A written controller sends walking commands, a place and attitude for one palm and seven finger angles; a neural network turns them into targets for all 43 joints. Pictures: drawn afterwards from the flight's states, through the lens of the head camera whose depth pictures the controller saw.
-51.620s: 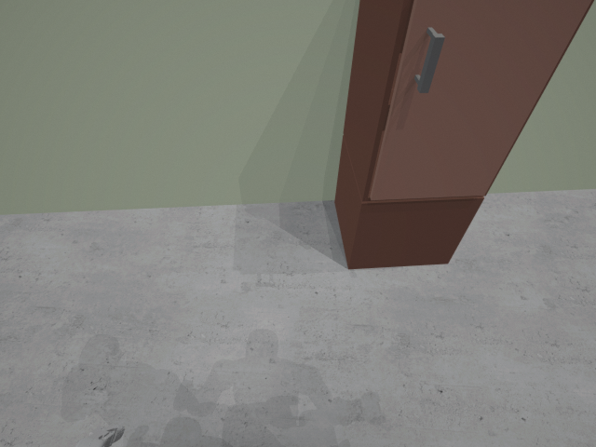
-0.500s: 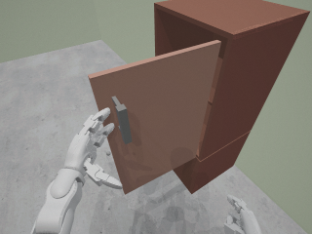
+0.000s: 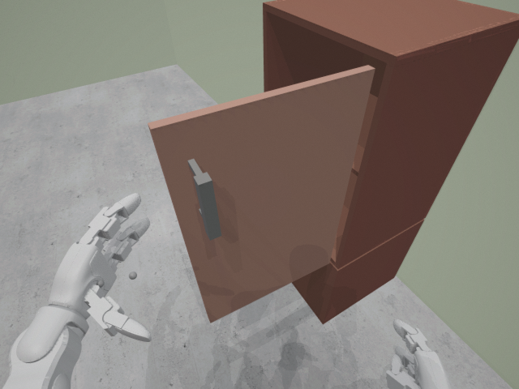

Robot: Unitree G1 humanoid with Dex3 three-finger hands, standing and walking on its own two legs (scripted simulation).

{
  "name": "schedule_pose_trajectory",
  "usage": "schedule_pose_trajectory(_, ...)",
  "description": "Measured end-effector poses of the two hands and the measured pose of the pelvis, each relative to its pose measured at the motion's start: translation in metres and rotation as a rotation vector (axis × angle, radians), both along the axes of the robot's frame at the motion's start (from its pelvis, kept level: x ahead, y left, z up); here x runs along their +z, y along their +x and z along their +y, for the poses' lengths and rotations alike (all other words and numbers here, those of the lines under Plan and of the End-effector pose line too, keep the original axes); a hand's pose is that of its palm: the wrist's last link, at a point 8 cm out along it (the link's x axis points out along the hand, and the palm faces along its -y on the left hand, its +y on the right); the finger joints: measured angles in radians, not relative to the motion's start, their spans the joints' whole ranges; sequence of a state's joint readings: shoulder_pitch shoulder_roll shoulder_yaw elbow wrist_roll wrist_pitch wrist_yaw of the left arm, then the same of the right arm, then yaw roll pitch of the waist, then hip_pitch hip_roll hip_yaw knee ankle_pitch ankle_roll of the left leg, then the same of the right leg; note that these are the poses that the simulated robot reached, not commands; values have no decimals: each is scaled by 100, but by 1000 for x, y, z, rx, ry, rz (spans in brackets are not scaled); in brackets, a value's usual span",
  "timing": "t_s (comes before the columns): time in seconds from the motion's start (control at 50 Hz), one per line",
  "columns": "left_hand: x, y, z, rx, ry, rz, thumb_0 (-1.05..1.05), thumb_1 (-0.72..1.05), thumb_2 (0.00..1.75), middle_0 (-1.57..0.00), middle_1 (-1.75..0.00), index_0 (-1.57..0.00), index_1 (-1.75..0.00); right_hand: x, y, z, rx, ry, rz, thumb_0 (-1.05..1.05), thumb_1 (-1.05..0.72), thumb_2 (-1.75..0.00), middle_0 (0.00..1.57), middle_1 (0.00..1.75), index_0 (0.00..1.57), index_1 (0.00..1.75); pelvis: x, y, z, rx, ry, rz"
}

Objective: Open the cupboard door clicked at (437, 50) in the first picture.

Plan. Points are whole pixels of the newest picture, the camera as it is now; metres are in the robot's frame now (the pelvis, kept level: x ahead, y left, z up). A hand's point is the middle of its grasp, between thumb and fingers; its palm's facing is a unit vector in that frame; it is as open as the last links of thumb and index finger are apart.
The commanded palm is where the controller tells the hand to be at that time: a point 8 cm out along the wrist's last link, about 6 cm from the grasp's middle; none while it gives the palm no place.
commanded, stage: draw the hand back to the body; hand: left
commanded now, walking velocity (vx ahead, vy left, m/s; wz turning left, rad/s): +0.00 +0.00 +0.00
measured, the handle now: (203, 199) +0.36 +0.12 +0.13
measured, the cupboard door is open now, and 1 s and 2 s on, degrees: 87 87 87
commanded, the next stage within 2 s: step back with the hand held close in 1.66 s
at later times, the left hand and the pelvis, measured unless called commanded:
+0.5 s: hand (106, 287) +0.20 +0.21 +0.13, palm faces -0.08 -0.99 -0.07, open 16.3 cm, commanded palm +0.18 +0.27 +0.15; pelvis -0.01 +0.02 +0.00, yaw +0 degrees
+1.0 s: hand (67, 269) +0.22 +0.25 +0.15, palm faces +0.38 -0.86 -0.36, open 12.5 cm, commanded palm +0.17 +0.30 +0.17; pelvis +0.01 +0.02 +0.01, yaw -1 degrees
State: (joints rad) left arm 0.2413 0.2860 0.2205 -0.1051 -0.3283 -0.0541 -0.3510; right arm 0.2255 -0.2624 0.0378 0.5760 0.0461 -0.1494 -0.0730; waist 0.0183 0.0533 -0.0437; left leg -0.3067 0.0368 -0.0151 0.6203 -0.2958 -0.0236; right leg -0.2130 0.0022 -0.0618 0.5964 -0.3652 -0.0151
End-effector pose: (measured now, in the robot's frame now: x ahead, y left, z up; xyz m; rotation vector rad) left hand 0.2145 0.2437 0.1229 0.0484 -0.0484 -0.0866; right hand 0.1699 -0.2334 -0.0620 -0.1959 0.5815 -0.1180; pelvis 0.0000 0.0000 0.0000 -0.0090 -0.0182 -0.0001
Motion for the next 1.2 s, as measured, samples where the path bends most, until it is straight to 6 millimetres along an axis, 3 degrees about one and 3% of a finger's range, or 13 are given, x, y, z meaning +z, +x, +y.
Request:
schedule_pose_trajectory(0.2, 0, -3, -1, -26, -5, -13, -1, -50, 30, -15, -30, -15, -30, 5, -1, 18, 23, -2, -39, 1, -90, -90, 20, 30, 20, 30, -1, -7, 11, 4, -6, -5)
schedule_pose_trajectory(0.38, 14, -13, 14, -3, 21, -28, -1, -50, 30, -15, -30, -15, -30, 8, -3, 34, 38, 21, -61, 1, -90, -90, 20, 30, 20, 30, 1, -8, 19, -2, -9, -14)
schedule_pose_trajectory(0.62, 22, -35, 27, 55, 77, -20, -1, -45, 32, -15, -30, -16, -30, 16, 2, 38, 66, -5, -86, 1, -90, -90, 20, 30, 20, 30, 2, -12, 22, 7, -13, -33)
schedule_pose_trajectory(0.8, 28, -46, 38, 383, 228, -55, -1, -22, 42, -16, -30, -17, -30, 8, -1, 40, 61, -23, 12, 1, -90, -90, 20, 30, 20, 30, 10, -9, 20, -9, -7, -44)
schedule_pose_trajectory(0.96, 42, -41, 48, 456, 321, -83, 0, 4, 54, -17, -30, -18, -30, -5, 0, 36, 46, -7, 97, 1, -90, -90, 20, 30, 20, 30, 14, 5, 19, -16, 1, -51)
schedule_pose_trajectory(1.2, 53, -27, 51, 478, 378, -88, 1, 46, 72, -19, -30, -20, -30, -3, 24, 22, 12, 3, 98, 1, -90, -90, 20, 30, 20, 30, 15, 25, 13, -33, 8, -42)
